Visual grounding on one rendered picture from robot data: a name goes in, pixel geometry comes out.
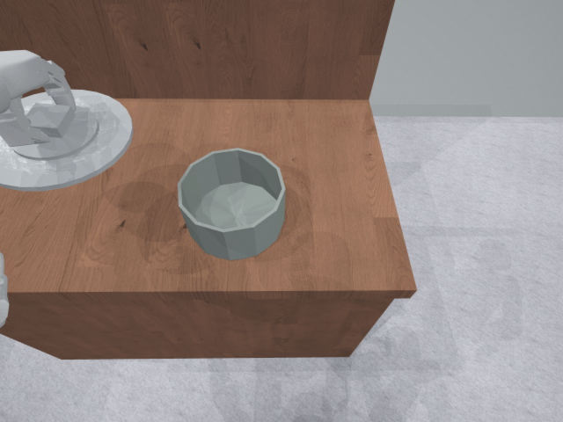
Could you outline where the pot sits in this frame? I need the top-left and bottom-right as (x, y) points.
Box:
(178, 148), (286, 260)

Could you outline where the table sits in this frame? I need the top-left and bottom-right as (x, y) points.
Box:
(0, 0), (417, 360)

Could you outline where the robot left hand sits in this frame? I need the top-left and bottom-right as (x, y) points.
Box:
(0, 50), (77, 147)

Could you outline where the lid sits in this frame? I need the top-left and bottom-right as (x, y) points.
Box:
(0, 90), (134, 192)

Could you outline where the knob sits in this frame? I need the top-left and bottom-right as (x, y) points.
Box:
(26, 103), (76, 138)

